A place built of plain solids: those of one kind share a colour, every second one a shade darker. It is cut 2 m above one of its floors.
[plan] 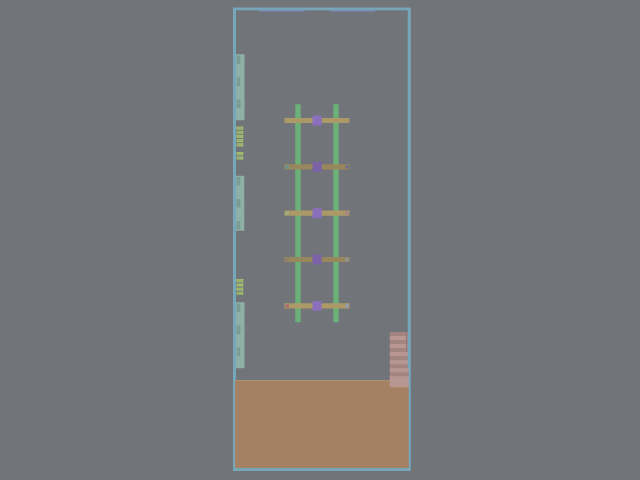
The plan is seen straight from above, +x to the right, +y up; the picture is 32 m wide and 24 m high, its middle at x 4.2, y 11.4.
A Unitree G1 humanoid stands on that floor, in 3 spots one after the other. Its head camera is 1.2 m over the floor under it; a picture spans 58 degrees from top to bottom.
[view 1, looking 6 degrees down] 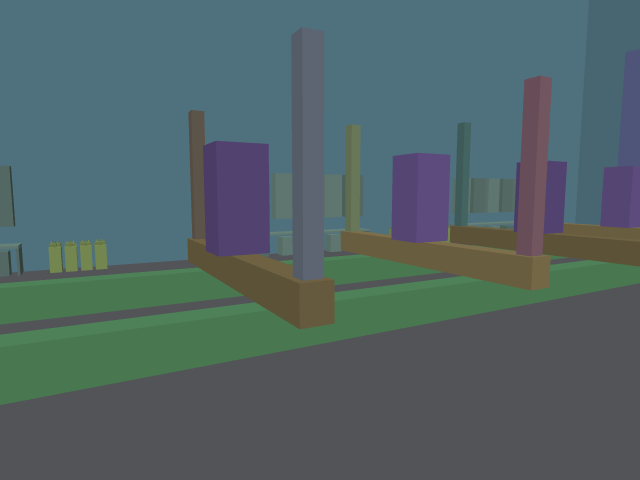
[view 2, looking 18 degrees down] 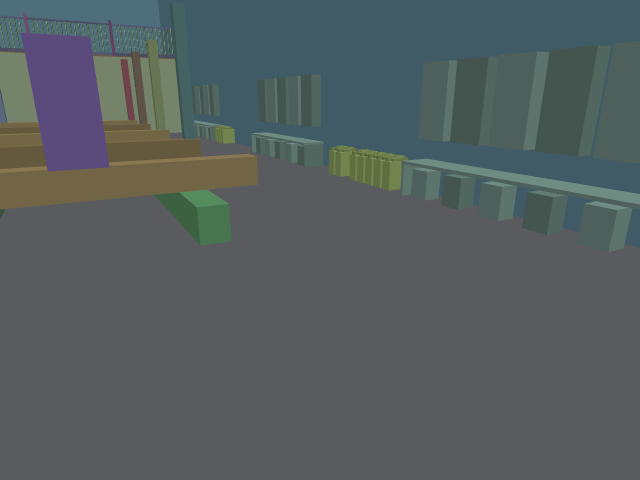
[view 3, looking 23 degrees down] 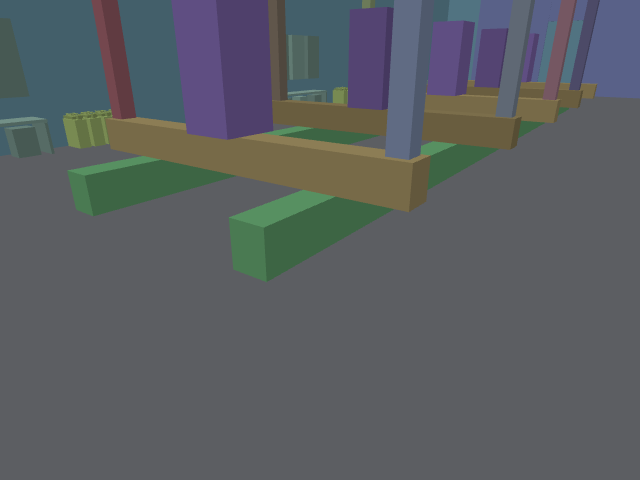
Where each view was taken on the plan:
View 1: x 8.10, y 9.10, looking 151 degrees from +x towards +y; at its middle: shore1e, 2.84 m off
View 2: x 4.05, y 21.78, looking -119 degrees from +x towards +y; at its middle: ground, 3.88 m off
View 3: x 6.68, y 5.69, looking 126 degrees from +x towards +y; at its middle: beam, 2.85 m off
